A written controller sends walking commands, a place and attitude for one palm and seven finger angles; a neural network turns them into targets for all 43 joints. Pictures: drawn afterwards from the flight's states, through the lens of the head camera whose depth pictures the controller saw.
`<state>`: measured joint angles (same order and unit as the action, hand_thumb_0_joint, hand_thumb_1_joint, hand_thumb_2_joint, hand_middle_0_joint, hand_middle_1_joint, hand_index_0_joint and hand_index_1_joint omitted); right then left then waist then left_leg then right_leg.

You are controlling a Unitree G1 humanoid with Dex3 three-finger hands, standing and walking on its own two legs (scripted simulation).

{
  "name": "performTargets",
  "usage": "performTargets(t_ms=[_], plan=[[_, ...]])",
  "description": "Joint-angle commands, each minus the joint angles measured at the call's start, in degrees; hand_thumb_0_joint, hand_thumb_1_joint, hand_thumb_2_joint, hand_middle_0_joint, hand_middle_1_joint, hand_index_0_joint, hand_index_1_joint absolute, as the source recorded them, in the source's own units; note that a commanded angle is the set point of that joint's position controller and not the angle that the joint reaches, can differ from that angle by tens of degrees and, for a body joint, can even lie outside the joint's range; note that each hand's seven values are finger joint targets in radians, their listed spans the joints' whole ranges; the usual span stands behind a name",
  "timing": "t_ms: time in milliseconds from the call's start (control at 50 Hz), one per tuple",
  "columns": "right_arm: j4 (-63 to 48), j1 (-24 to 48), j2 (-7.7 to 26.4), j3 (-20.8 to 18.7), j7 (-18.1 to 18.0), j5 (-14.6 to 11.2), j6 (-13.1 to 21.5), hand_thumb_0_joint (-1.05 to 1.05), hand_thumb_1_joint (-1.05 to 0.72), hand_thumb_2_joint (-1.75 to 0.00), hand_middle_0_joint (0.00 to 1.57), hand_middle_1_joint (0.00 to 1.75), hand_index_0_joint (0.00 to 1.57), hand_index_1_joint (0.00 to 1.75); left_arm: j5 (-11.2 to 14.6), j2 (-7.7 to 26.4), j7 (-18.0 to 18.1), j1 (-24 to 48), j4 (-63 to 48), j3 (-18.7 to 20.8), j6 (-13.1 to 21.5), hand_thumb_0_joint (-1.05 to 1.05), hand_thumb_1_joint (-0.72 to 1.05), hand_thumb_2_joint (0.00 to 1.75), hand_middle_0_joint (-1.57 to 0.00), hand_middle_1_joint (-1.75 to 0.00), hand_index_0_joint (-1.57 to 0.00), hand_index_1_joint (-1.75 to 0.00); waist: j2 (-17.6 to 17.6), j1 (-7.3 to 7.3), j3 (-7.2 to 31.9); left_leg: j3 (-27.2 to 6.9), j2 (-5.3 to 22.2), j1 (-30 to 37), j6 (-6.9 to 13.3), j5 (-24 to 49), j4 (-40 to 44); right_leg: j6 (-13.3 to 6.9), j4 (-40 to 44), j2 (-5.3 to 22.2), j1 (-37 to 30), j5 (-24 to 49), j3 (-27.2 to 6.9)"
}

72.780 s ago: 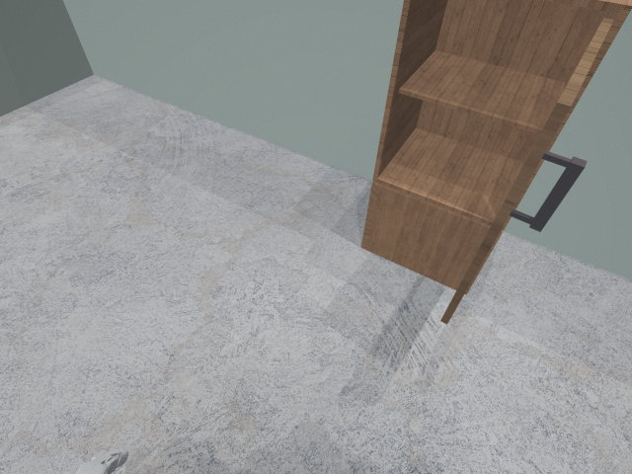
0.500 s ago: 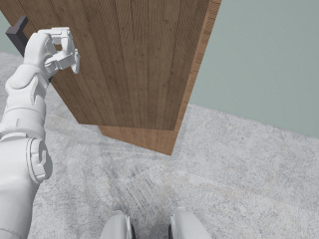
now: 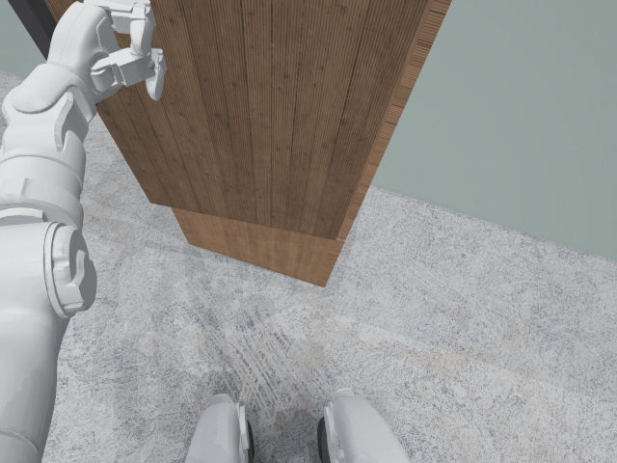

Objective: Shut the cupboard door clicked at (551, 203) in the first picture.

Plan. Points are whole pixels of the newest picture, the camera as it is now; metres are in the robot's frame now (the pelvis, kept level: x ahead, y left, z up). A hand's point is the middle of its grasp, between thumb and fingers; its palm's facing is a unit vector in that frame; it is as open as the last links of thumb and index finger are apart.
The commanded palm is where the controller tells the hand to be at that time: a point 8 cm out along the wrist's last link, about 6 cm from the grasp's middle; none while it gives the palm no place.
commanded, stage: push the door shut along its arc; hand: left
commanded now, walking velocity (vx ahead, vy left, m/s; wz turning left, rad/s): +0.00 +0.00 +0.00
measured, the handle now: (68, 44) +0.59 +0.22 +0.13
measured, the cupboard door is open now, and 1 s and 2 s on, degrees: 7 0 0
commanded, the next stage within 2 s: pull the fist back off the door in 0.16 s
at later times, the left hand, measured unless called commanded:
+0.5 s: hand (174, 46) +0.58 +0.10 +0.13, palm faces +0.11 -0.99 +0.00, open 2.9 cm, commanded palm +0.56 +0.12 +0.13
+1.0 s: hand (180, 95) +0.52 +0.09 +0.12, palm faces +0.06 -1.00 +0.01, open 3.2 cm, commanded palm +0.47 +0.14 +0.13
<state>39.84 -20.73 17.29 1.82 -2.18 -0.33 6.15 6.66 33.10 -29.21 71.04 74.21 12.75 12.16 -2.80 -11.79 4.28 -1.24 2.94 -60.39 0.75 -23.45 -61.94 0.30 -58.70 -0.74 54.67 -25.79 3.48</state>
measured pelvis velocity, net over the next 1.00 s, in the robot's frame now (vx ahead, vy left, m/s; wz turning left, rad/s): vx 0.03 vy -0.02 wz -0.01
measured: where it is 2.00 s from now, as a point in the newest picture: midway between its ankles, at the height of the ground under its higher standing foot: outside the picture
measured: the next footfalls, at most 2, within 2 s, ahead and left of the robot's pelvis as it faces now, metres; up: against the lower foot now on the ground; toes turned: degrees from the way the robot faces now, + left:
none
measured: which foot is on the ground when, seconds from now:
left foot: down 0.00-1.00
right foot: down 0.00-1.00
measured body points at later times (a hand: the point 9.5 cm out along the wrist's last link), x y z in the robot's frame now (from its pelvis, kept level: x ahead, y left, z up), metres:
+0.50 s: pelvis +0.00 +0.00 -0.01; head +0.14 +0.01 +0.42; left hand +0.57 +0.15 +0.13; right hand -0.03 -0.25 -0.12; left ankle +0.05 +0.11 -0.66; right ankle +0.02 -0.13 -0.66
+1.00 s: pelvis +0.03 -0.02 +0.03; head +0.12 -0.03 +0.47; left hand +0.51 +0.15 +0.13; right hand +0.03 -0.29 -0.09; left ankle +0.05 +0.11 -0.66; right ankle +0.02 -0.13 -0.66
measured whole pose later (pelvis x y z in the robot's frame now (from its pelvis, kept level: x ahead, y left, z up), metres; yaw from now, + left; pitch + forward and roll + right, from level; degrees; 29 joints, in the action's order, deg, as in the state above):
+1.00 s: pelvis +0.03 -0.02 +0.03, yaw +0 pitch +16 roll -1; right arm 36.9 -25.1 15.7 -2.2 2.7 0.8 -0.6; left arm 4.8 14.2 0.6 45.9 57.9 16.6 20.4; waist -2.7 -7.6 6.0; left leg 0.9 3.5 -45.4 -0.8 -22.2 -51.2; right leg -0.9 -50.4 -1.4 41.8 -24.9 1.4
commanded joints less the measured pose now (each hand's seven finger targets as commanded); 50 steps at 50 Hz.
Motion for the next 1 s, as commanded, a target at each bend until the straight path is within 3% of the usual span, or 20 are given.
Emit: performTargets(t_ms=[0,140,200,240,260,280,340,380,420,460,480,540,560,600,620,680,760,820,900,980], plan=[[-1.0,-10.8,10.4,-3.7,-0.9,0.2,1.6,0.00,-0.90,-0.90,0.20,0.30,0.20,0.30,1.1,4.1,-0.1,35.6,-13.2,-0.9,3.0,0.00,0.90,0.90,-1.30,-1.50,-1.30,-1.50,-8.6,-5.41,30.4,-5.1,-0.9,36.1,1.6,17.7,4.3,-1.9,8.0,-2.6,4.0,11.5,0.1],[0.6,-11.0,10.4,-3.6,-1.0,0.6,2.0,0.00,-0.90,-0.90,0.20,0.30,0.20,0.30,0.0,0.5,0.6,39.7,-10.5,-3.6,2.0,0.00,0.90,0.90,-1.30,-1.50,-1.30,-1.50,-9.4,-7.32,29.8,-6.1,-0.5,36.5,1.5,16.5,3.2,-1.8,6.7,-2.6,9.0,9.6,0.9],[0.9,-11.8,10.5,-3.4,-1.1,0.7,2.0,0.00,-0.90,-0.90,0.20,0.30,0.20,0.30,-0.3,1.4,1.0,41.2,-9.4,-2.9,1.4,0.00,0.90,0.90,-1.30,-1.50,-1.30,-1.50,-8.2,-8.08,30.0,-5.8,-0.7,34.9,1.9,16.2,2.7,-1.9,6.5,-2.8,8.7,9.7,1.1],[1.1,-11.8,10.3,-3.4,-1.1,0.9,2.0,0.00,-0.90,-0.90,0.20,0.30,0.20,0.30,-0.7,1.1,1.1,42.6,-9.6,-3.2,1.0,0.00,0.90,0.90,-1.30,-1.50,-1.30,-1.50,-9.5,-8.11,31.8,-5.8,-0.8,35.4,1.8,17.7,1.9,-1.9,5.8,-2.9,9.2,10.5,1.1],[-0.8,-15.1,8.4,-2.9,-0.4,1.2,2.1,0.00,-0.90,-0.90,0.20,0.30,0.20,0.30,2.9,4.9,12.7,43.2,-9.9,9.3,-0.5,0.00,0.90,0.90,-1.30,-1.50,-1.30,-1.50,-10.6,-5.07,31.9,-6.6,0.1,30.4,0.8,14.4,3.5,-1.6,6.3,-2.0,6.8,9.5,0.3],[-0.8,-15.6,8.2,-3.0,0.8,1.8,2.2,0.00,-0.90,-0.90,0.20,0.30,0.20,0.30,1.0,2.5,18.6,41.3,-9.1,7.5,-1.2,0.00,0.90,0.90,-1.30,-1.50,-1.30,-1.50,-10.6,-5.47,33.1,-6.7,0.2,30.2,0.5,13.9,3.9,-1.2,5.8,-2.0,6.0,9.5,0.3],[-2.1,-17.3,7.7,-4.1,3.4,3.4,1.2,0.00,-0.90,-0.90,0.20,0.30,0.20,0.30,-1.3,-0.7,28.5,36.6,-12.7,8.9,-0.3,0.00,0.90,0.90,-1.30,-1.50,-1.30,-1.50,-7.7,-4.22,36.5,-6.9,0.2,31.6,0.0,19.0,3.9,-0.7,5.1,-2.0,3.3,12.2,0.9],[-2.2,-17.4,7.1,-4.5,4.7,4.4,0.6,0.00,-0.90,-0.90,0.20,0.30,0.20,0.30,-3.5,-4.2,35.2,36.9,-16.2,8.0,1.8,0.00,0.90,0.90,-1.30,-1.50,-1.30,-1.50,-7.2,-4.18,35.7,-5.9,-0.1,31.1,0.0,18.1,3.7,-0.4,5.8,-2.1,3.0,12.1,0.9],[-1.8,-17.7,7.0,-4.9,6.2,5.4,0.2,0.00,-0.90,-0.90,0.20,0.30,0.20,0.30,-8.6,-5.8,39.5,36.1,-18.4,4.2,5.0,0.00,0.90,0.90,-1.30,-1.50,-1.30,-1.50,-8.7,-4.69,35.2,-5.6,-0.2,32.0,-0.2,17.0,4.0,-0.6,6.2,-2.2,3.8,11.2,0.9],[-1.7,-17.9,7.4,-5.3,6.9,5.4,-0.7,0.00,-0.90,-0.90,0.20,0.30,0.20,0.30,-12.3,-5.2,39.3,34.5,-18.7,1.1,7.3,0.00,0.90,0.90,-1.30,-1.50,-1.30,-1.50,-9.2,-4.88,33.8,-5.2,-0.3,32.7,-0.2,14.6,5.3,-1.2,7.2,-2.3,2.8,10.1,0.8],[-1.9,-17.6,7.6,-5.4,7.0,5.2,-1.2,0.00,-0.90,-0.90,0.20,0.30,0.20,0.30,-12.7,-4.6,38.6,34.6,-19.2,0.5,8.0,0.00,0.90,0.90,-1.30,-1.50,-1.30,-1.50,-9.9,-4.79,33.8,-5.1,-0.5,33.4,-0.2,13.9,6.1,-1.4,7.8,-2.3,1.7,9.9,0.5],[-2.5,-16.8,8.1,-5.2,6.2,3.9,-2.7,0.00,-0.90,-0.90,0.20,0.30,0.20,0.30,-9.8,-0.7,35.6,31.7,-14.4,4.3,6.9,0.00,0.90,0.90,-1.30,-1.50,-1.30,-1.50,-6.3,-4.03,32.1,-3.6,-1.4,30.0,0.3,10.7,8.0,-1.3,10.4,-2.6,-4.5,9.8,-0.4],[-3.1,-16.7,8.2,-5.1,5.7,3.5,-3.1,0.00,-0.90,-0.90,0.20,0.30,0.20,0.30,-8.6,1.9,34.9,29.5,-13.3,7.1,6.3,0.00,0.90,0.90,-1.30,-1.50,-1.30,-1.50,-4.4,-3.08,32.2,-3.1,-1.6,28.4,0.5,10.1,8.8,-1.2,11.1,-2.6,-7.5,10.2,-0.7],[-4.1,-16.2,7.9,-4.7,5.2,3.1,-3.5,0.00,-0.90,-0.90,0.20,0.30,0.20,0.30,-6.9,4.3,33.9,25.5,-13.7,10.0,6.2,0.00,0.90,0.90,-1.30,-1.50,-1.30,-1.50,-4.7,-0.92,32.2,-2.1,-2.0,27.5,0.5,11.0,10.1,-1.2,11.9,-2.6,-11.9,12.2,-1.2],[-4.6,-15.4,7.3,-4.6,5.2,2.9,-3.4,0.00,-0.90,-0.90,0.20,0.30,0.20,0.30,-6.3,1.6,33.4,24.2,-14.5,8.2,6.7,0.00,0.90,0.90,-1.30,-1.50,-1.30,-1.50,-4.0,-1.22,31.2,-1.4,-2.1,27.5,0.8,11.8,10.3,-0.9,12.4,-2.5,-12.4,13.7,-1.4],[-5.3,-14.9,7.0,-4.6,5.1,2.9,-3.6,0.00,-0.90,-0.90,0.20,0.30,0.20,0.30,-5.7,2.0,33.3,16.9,-15.3,9.9,9.3,0.00,0.90,0.90,-1.30,-1.50,-1.30,-1.50,0.2,0.15,27.7,-0.1,-2.1,24.4,1.1,11.5,11.1,-0.6,13.3,-2.5,-16.0,15.5,-2.0],[-6.0,-14.2,6.5,-5.4,5.2,2.4,-4.2,0.00,-0.90,-0.90,0.20,0.30,0.20,0.30,-5.1,-2.1,32.0,9.0,-16.5,7.8,11.6,0.00,0.90,0.90,-1.30,-1.50,-1.30,-1.50,3.7,1.23,25.3,1.3,-2.5,23.9,1.2,12.3,12.1,-0.5,14.2,-2.4,-19.6,19.0,-2.6],[-6.9,-12.9,6.0,-6.0,5.1,1.7,-4.8,0.00,-0.90,-0.90,0.20,0.30,0.20,0.30,-3.6,-6.7,30.2,4.5,-20.4,4.9,12.1,0.00,0.90,0.90,-1.30,-1.50,-1.30,-1.50,0.9,2.56,26.7,2.1,-2.9,28.0,1.0,14.8,12.8,-0.7,14.6,-2.3,-21.0,22.3,-2.7],[-7.1,-11.5,5.8,-6.4,4.4,1.0,-5.2,0.00,-0.90,-0.90,0.20,0.30,0.20,0.30,-1.2,-8.0,29.5,4.0,-27.9,4.1,12.5,0.00,0.90,0.90,-1.30,-1.50,-1.30,-1.50,2.0,3.04,26.9,2.6,-3.2,30.1,1.3,16.1,13.4,-0.4,15.4,-2.2,-24.3,25.6,-3.1],[-7.6,-8.4,4.7,-6.7,4.0,0.4,-4.7,0.00,-0.90,-0.90,0.20,0.30,0.20,0.30,-0.8,-11.2,30.3,0.4,-39.2,1.1,14.5,0.00,0.90,0.90,-1.30,-1.50,-1.30,-1.50,-3.0,4.45,31.0,2.4,-3.0,37.8,0.9,22.9,13.1,-0.7,14.2,-2.2,-24.9,31.2,-2.4]])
